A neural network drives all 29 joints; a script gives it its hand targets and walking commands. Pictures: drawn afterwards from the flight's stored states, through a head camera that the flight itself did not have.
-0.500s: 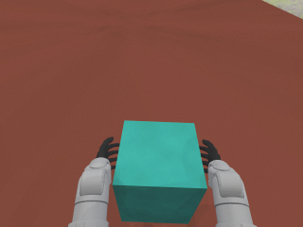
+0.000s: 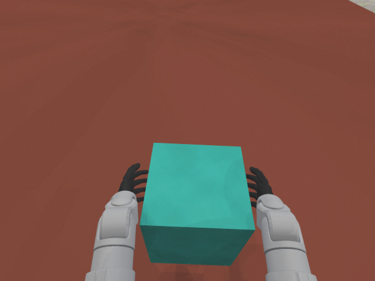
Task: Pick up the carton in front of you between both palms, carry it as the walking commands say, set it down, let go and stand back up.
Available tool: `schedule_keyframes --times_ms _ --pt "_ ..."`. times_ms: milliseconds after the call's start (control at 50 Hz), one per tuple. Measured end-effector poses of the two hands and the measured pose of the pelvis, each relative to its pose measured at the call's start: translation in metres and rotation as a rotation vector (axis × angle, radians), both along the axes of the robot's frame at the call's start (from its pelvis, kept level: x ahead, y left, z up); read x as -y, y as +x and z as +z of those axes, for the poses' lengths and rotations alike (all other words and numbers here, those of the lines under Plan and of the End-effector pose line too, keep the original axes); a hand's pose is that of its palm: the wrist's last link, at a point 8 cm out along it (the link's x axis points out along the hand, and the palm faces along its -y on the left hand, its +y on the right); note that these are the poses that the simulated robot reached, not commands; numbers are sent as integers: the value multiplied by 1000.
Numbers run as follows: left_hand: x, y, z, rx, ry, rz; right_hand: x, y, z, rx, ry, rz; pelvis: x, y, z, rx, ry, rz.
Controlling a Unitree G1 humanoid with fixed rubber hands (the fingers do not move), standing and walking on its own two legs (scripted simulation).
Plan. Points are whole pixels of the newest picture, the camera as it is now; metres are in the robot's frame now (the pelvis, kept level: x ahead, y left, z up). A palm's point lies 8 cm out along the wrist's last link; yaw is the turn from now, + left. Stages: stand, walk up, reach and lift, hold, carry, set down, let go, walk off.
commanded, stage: hold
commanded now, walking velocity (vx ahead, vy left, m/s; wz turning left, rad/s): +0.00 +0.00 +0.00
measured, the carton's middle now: (193, 207) +0.30 +0.00 -0.04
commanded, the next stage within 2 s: set down in 0.18 s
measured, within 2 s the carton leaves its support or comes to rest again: neither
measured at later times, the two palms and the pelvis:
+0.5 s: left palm (147, 186) +0.32 +0.11 +0.02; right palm (276, 206) +0.27 -0.18 +0.02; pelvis -0.04 +0.01 -0.02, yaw -8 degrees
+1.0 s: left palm (150, 206) +0.39 +0.13 -0.19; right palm (243, 214) +0.36 -0.17 -0.19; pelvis -0.05 +0.01 -0.11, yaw -10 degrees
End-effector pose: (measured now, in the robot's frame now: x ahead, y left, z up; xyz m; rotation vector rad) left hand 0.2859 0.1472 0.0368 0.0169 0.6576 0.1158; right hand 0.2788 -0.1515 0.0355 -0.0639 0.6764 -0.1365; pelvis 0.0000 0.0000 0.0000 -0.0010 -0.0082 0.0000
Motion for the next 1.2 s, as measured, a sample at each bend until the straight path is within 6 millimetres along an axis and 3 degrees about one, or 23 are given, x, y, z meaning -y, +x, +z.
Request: schedule_keyframes --times_ms 300,540,660,800,880,1200 --pt "13 -10 -1 -2 -17 -37 12 -22 2 -2 0 -49 0 -22 1 139 -2 -56" --pt "43 46 -26 -17 -78 -101 37 0 -25 -10 27 -177 -12 -43 -20 101 -10 -144" --pt "48 62 -76 -53 -50 -128 43 15 -71 -51 1 -172 -13 -47 -33 -50 -1 -155" --pt "34 74 -158 -7 -38 -103 31 40 -151 -10 1 -134 -12 -53 -60 -288 10 -161" --pt "25 85 -195 23 -46 -84 22 56 -188 21 18 -129 -11 -53 -83 -415 13 -162" --pt "7 121 -272 -2 -69 -27 6 102 -266 -3 47 -112 -12 -40 -156 -677 16 -158"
